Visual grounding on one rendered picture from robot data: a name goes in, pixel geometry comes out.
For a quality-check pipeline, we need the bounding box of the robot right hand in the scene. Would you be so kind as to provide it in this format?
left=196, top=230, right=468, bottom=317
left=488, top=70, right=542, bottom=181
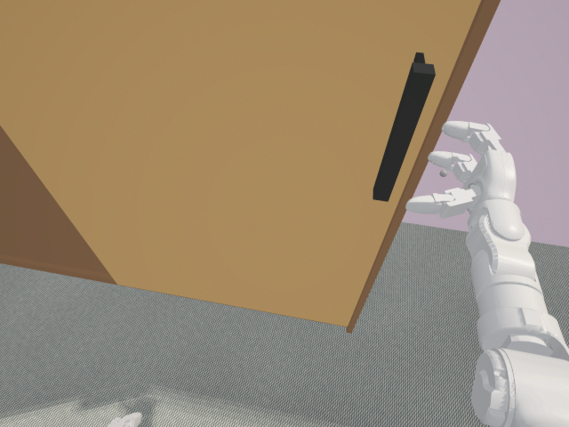
left=405, top=121, right=517, bottom=219

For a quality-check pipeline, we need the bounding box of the right robot forearm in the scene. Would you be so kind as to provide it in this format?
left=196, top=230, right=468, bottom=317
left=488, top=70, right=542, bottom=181
left=466, top=199, right=569, bottom=361

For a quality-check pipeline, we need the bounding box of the right robot upper arm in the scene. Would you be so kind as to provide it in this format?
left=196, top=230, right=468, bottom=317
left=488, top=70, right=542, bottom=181
left=471, top=348, right=569, bottom=427

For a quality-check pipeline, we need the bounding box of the handle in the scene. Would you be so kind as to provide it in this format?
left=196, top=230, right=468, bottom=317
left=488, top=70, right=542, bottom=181
left=373, top=52, right=436, bottom=202

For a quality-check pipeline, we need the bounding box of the wardrobe door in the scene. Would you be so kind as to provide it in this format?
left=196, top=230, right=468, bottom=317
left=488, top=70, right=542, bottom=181
left=0, top=0, right=481, bottom=326
left=0, top=125, right=109, bottom=274

